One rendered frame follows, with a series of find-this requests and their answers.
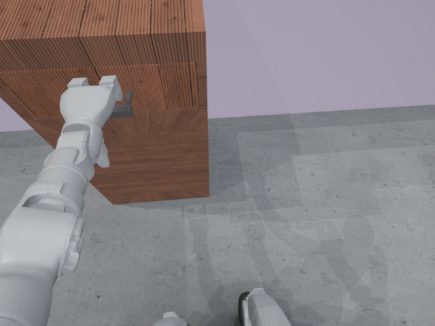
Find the handle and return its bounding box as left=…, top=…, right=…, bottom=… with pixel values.
left=109, top=90, right=133, bottom=119

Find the robot left forearm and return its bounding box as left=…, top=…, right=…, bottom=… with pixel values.
left=0, top=120, right=103, bottom=248

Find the robot left upper arm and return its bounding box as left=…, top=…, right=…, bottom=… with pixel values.
left=0, top=206, right=85, bottom=326

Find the cabinet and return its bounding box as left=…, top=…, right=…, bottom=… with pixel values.
left=0, top=0, right=209, bottom=204

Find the left robot shin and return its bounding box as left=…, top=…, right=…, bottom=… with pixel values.
left=163, top=312, right=179, bottom=319

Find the right robot shin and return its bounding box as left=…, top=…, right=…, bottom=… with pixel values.
left=247, top=288, right=265, bottom=297

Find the robot shin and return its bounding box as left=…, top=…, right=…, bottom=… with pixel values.
left=163, top=312, right=179, bottom=319
left=247, top=288, right=265, bottom=297

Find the left robot hand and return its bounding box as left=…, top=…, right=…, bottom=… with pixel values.
left=60, top=75, right=123, bottom=168

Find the drawer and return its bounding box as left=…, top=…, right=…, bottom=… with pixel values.
left=0, top=62, right=198, bottom=118

